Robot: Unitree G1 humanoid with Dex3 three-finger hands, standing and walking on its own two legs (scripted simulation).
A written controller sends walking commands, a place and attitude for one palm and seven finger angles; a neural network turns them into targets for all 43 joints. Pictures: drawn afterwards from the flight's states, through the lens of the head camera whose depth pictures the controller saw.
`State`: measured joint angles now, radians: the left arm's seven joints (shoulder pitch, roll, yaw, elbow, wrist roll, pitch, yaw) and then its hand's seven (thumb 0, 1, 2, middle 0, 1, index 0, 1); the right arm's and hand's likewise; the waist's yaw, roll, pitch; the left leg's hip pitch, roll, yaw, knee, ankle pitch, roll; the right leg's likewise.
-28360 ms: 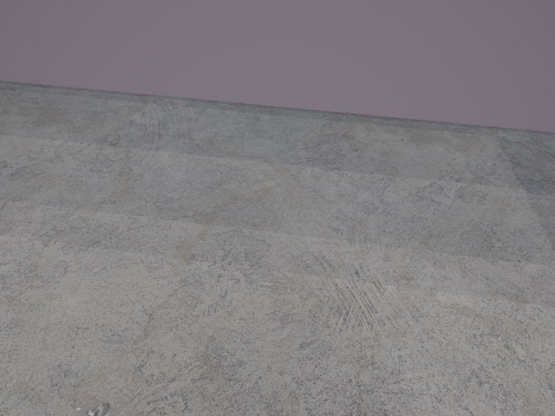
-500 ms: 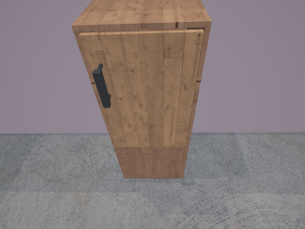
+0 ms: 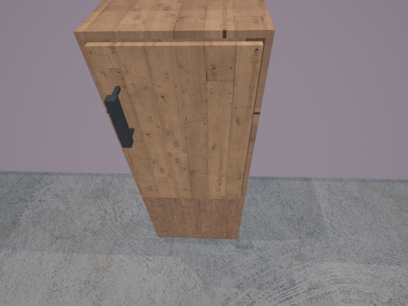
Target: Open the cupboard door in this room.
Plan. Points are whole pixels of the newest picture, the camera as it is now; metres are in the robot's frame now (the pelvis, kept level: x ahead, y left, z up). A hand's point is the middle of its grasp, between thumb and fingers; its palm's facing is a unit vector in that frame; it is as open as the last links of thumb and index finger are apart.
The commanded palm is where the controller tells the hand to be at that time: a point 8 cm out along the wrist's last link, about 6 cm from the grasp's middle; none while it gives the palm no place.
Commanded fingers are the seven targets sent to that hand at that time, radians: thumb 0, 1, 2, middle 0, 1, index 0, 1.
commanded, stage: come to a stop and stand still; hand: left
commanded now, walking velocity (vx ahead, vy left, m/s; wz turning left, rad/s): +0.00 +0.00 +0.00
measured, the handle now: (122, 117) +0.52 +0.23 +0.08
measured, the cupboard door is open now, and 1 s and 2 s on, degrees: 0 0 0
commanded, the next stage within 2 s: look again from close up in 0.80 s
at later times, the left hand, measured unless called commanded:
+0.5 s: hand out of the picture +0.03 +0.14 -0.17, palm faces +0.04 -0.98 -0.22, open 7.3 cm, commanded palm none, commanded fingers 0.00 0.90 0.90 -0.20 -0.30 -0.20 -0.30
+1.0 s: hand out of the picture +0.04 +0.14 -0.17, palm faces +0.05 -0.98 -0.20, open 7.4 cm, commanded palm none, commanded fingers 0.00 0.90 0.90 -0.20 -0.30 -0.20 -0.30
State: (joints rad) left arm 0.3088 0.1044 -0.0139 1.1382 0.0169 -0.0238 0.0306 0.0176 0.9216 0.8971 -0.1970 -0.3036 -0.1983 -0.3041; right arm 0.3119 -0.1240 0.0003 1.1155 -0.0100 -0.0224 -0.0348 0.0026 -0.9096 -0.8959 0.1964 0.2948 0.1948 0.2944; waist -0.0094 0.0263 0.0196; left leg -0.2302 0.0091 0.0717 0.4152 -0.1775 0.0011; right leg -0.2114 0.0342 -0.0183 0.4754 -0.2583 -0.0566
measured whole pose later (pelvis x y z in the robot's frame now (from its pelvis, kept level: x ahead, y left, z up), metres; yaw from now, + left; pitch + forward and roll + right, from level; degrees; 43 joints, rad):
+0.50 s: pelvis +0.04 -0.03 +0.00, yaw +1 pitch -1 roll +1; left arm 0.29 0.13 0.00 1.12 0.01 -0.03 0.04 0.01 0.92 0.90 -0.20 -0.30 -0.20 -0.30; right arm 0.27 -0.14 0.00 1.13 -0.01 -0.01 -0.05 0.01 -0.91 -0.90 0.20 0.29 0.19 0.29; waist 0.00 0.02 0.04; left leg -0.16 0.04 0.05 0.40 -0.22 -0.04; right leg -0.12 0.07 -0.04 0.43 -0.30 -0.10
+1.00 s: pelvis +0.05 -0.03 +0.00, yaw +1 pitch -1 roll +1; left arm 0.30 0.13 0.00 1.12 0.01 -0.03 0.04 0.01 0.91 0.90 -0.20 -0.30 -0.20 -0.30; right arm 0.26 -0.14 0.00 1.14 -0.01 -0.01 -0.05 0.00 -0.91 -0.90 0.20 0.29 0.20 0.29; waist 0.00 0.00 0.04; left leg -0.13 0.05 0.05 0.39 -0.24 -0.05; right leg -0.08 0.08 -0.04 0.39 -0.30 -0.10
